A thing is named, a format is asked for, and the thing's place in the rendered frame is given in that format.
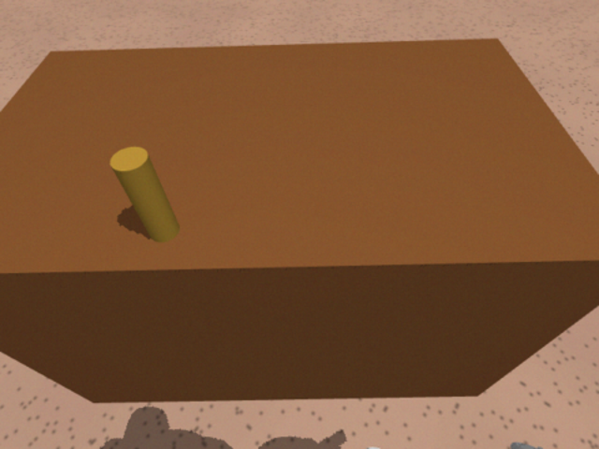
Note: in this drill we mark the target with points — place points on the can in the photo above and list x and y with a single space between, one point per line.
134 170

